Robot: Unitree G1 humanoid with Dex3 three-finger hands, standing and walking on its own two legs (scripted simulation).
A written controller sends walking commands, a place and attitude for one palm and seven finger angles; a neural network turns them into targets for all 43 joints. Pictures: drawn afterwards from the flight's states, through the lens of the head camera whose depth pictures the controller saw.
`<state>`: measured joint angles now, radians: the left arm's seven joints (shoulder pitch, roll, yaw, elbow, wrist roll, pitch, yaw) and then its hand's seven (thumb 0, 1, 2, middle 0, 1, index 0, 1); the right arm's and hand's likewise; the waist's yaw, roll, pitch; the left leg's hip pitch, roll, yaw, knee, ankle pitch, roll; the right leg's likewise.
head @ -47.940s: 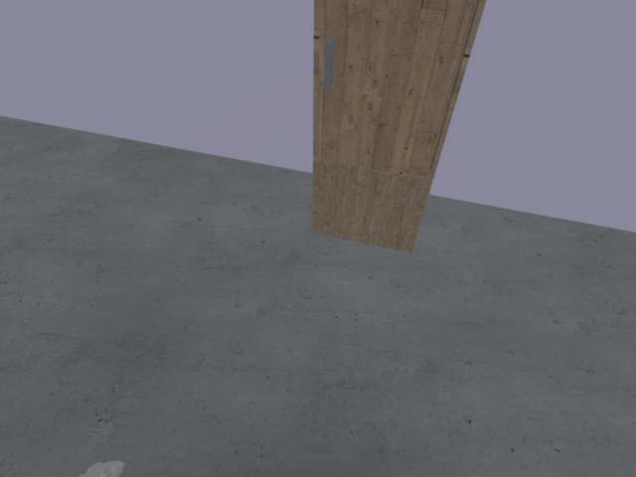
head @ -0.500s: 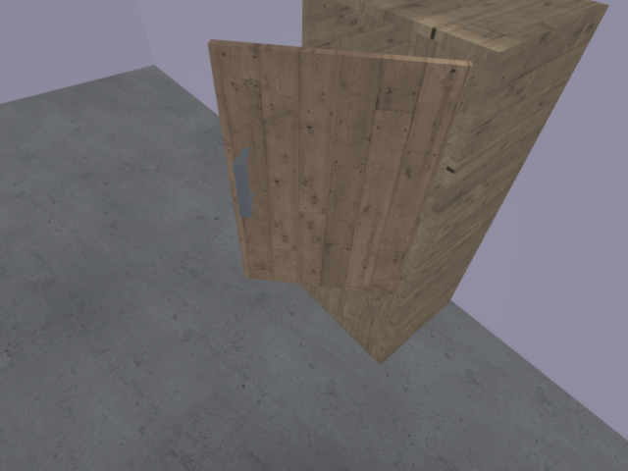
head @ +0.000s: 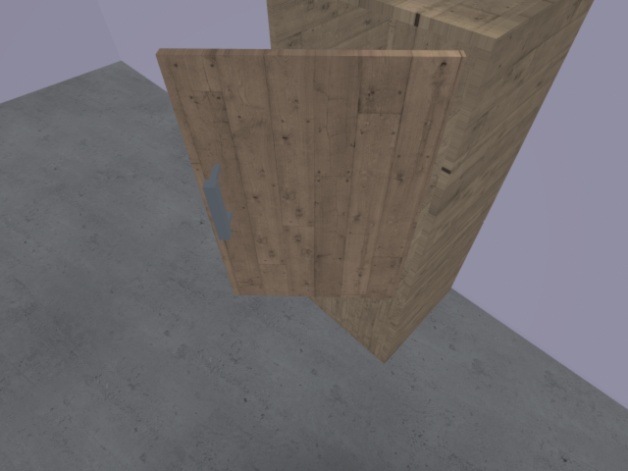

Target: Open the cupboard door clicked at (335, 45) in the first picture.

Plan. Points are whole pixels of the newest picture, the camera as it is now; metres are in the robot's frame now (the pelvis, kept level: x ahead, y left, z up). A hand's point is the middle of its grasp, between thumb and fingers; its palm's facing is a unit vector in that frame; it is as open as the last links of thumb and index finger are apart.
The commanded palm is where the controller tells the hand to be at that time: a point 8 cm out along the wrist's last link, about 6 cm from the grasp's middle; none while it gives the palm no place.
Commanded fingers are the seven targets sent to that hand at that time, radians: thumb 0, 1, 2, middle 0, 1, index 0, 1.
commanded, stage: come to a stop and stand still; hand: left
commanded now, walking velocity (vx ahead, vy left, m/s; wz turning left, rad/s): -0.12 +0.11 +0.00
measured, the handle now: (220, 203) +0.52 +0.18 +0.01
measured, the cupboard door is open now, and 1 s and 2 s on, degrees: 43 43 43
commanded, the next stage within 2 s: look again from close up in 0.78 s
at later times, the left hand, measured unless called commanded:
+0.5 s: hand out of the picture -0.01 +0.21 -0.17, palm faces +0.06 -0.97 -0.25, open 7.3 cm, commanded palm none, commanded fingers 0.00 0.90 0.90 -0.20 -0.30 -0.20 -0.30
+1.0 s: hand out of the picture -0.04 +0.18 -0.17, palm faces +0.08 -0.98 -0.17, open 7.4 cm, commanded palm none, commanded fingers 0.00 0.90 0.90 -0.20 -0.30 -0.20 -0.30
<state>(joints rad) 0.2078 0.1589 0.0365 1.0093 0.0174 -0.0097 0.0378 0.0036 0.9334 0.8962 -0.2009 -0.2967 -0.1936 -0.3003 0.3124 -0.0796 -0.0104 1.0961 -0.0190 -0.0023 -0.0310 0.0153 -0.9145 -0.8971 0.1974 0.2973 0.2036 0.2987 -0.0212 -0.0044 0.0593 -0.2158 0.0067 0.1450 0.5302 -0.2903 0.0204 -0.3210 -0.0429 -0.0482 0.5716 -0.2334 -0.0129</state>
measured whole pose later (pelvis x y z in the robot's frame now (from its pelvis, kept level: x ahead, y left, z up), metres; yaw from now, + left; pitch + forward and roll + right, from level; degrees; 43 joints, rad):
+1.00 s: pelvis -0.03 +0.02 +0.00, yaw +3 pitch -2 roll +1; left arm 0.34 0.13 0.00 1.06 0.02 -0.01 0.03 0.00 0.91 0.90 -0.20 -0.30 -0.20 -0.30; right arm 0.35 -0.14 -0.01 1.08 -0.02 0.00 -0.01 0.01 -0.91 -0.90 0.19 0.30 0.20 0.30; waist -0.01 -0.01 0.00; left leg -0.22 -0.04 0.10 0.47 -0.22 0.06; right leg -0.30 -0.04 -0.02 0.48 -0.15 0.01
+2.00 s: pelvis +0.00 -0.01 -0.08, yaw +6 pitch +12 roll -1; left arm 0.54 0.22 0.19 0.04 -0.28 -0.48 -0.35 0.01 0.52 0.73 -0.24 -0.55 -0.23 -0.55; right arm 0.13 -0.26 -0.06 0.45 0.02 -0.24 -0.02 0.01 -0.91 -0.90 0.19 0.30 0.20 0.30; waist 0.03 -0.03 -0.14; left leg -0.81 0.01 0.00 1.18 -0.57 0.01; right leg -0.84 -0.01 -0.10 1.14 -0.50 -0.04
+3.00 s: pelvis +0.00 +0.02 -0.05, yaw +6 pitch +10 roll -3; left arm 0.03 0.43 0.39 0.33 -0.36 -0.25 -0.55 -0.01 -0.49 0.30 -0.30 -1.19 -0.30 -1.19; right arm 0.28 -0.27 0.07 0.53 0.04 -0.23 -0.06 0.01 -0.90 -0.90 0.20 0.30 0.21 0.30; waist 0.00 0.02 -0.09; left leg -0.69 0.00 0.01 1.00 -0.49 0.05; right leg -0.69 -0.02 -0.09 0.91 -0.39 0.00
